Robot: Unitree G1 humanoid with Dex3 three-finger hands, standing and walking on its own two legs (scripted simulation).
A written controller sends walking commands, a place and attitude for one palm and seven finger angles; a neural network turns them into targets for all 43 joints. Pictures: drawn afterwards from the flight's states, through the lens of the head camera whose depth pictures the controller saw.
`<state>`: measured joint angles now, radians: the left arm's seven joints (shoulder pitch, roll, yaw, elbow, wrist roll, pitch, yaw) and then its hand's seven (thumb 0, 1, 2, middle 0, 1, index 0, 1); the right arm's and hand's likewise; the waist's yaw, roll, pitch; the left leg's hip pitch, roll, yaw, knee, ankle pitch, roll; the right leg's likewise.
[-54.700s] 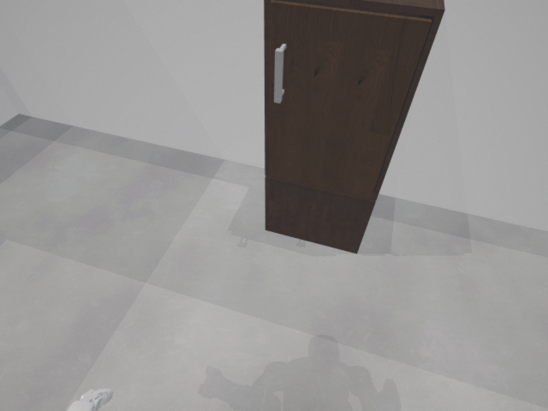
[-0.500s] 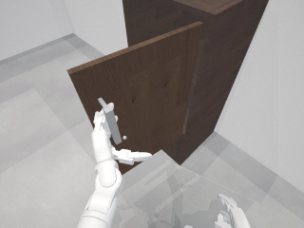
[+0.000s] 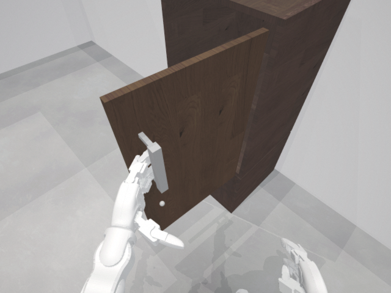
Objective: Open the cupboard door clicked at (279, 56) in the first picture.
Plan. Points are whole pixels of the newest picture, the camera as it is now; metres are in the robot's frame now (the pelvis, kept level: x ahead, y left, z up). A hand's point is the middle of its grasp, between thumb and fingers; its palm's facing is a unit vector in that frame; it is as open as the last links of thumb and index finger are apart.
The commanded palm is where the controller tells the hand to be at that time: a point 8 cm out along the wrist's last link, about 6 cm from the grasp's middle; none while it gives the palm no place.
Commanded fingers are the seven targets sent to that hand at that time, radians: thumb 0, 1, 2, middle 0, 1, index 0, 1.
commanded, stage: slide the hand sideways off the handle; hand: left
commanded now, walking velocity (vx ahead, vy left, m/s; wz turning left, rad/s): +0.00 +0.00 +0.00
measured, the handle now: (153, 164) +0.35 +0.12 +0.07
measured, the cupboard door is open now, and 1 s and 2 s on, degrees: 85 85 85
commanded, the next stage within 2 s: draw the hand back to the body in 0.74 s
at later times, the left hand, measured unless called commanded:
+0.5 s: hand (131, 219) +0.24 +0.14 +0.07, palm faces -0.02 -1.00 -0.06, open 16.2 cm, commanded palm +0.20 +0.20 +0.06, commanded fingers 0.00 -0.50 0.30 -0.15 -0.30 -0.15 -0.30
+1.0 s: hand (107, 224) +0.22 +0.17 +0.08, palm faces -0.04 -1.00 -0.06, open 16.3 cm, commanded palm +0.19 +0.24 +0.09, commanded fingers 0.00 -0.50 0.30 -0.15 -0.30 -0.15 -0.30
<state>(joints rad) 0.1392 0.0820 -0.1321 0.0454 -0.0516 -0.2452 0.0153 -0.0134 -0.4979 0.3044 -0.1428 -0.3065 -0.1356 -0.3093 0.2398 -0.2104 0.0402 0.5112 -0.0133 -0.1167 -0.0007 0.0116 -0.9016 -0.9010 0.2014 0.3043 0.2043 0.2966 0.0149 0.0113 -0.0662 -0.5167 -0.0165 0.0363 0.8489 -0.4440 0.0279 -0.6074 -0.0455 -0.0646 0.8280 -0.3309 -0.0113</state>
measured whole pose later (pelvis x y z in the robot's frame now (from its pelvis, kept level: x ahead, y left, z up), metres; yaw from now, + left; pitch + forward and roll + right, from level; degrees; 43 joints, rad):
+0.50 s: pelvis +0.02 -0.02 -0.01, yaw +1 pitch +9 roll +0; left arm 0.38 0.19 0.08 -0.13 -0.21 -0.27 -0.20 -0.01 -0.50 0.30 -0.18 -0.31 -0.17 -0.31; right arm 0.24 -0.24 0.03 0.51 0.00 -0.16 -0.05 0.01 -0.90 -0.90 0.20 0.30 0.20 0.30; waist 0.02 0.03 -0.08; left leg -0.56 0.01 0.00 0.90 -0.49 -0.01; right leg -0.64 -0.02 -0.10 0.88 -0.38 -0.04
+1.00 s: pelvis +0.01 -0.01 -0.01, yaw +1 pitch +8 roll -2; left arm 0.42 0.25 0.16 -0.19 -0.27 -0.22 -0.28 -0.01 -0.50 0.30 -0.15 -0.30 -0.15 -0.30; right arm 0.26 -0.23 0.04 0.51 0.02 -0.21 -0.06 0.01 -0.90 -0.90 0.20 0.30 0.21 0.30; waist 0.01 0.04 -0.09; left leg -0.57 0.01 -0.01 0.95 -0.51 0.01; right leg -0.64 -0.02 -0.11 0.88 -0.38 -0.03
